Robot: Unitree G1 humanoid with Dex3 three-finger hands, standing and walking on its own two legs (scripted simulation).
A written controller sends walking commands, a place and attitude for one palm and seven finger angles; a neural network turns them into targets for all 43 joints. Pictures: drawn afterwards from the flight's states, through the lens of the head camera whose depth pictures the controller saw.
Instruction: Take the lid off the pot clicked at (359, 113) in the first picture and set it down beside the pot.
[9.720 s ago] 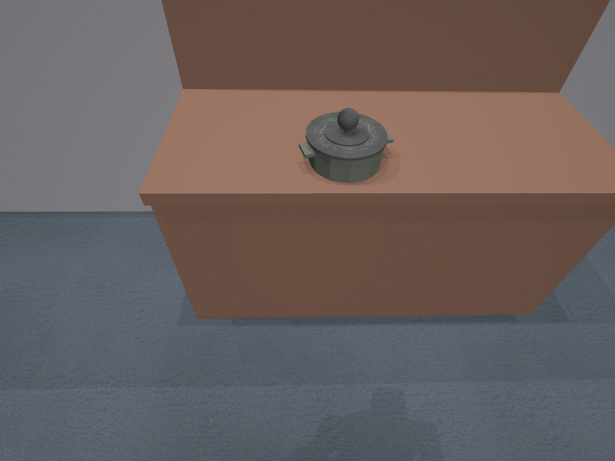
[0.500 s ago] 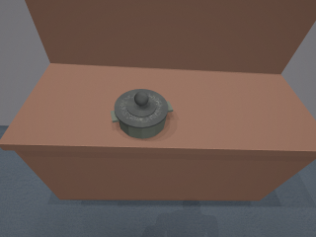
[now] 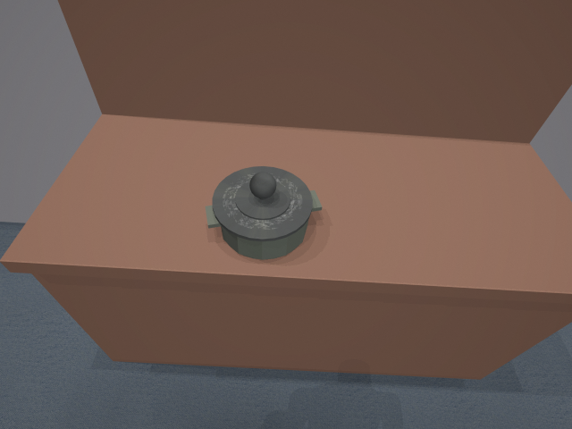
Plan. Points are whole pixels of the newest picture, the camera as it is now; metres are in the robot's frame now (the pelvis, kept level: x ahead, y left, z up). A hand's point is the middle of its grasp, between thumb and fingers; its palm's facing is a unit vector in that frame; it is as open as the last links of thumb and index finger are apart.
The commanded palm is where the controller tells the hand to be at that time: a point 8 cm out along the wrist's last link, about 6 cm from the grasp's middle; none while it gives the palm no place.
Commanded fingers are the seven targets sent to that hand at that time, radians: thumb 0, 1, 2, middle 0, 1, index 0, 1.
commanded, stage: shuffle to correct the standing spot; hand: left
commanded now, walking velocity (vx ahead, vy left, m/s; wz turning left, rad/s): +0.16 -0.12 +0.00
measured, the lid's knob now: (263, 185) +0.54 +0.08 +0.01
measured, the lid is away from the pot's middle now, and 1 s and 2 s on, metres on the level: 0.00 0.00 0.00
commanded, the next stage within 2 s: come to a stop and stand still in 0.44 s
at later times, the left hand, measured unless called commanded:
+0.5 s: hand out of the picture +0.06 +0.12 -0.18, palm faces +0.03 -0.99 -0.12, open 7.4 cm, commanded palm none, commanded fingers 0.00 0.90 0.90 -0.20 -0.30 -0.20 -0.30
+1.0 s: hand out of the picture +0.12 +0.11 -0.17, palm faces +0.05 -0.97 -0.23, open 7.3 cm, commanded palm none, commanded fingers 0.00 0.90 0.90 -0.20 -0.30 -0.20 -0.30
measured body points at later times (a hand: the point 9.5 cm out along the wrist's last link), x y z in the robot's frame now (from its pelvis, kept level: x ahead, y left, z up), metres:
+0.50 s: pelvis +0.07 -0.04 +0.00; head +0.09 -0.01 +0.45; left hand +0.06 +0.17 -0.17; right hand +0.09 -0.26 -0.14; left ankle +0.05 +0.08 -0.73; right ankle +0.00 -0.14 -0.66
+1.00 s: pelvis +0.09 -0.08 +0.00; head +0.12 -0.07 +0.45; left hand +0.12 +0.16 -0.15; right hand +0.14 -0.31 -0.15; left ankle +0.05 +0.08 -0.73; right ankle +0.12 -0.20 -0.73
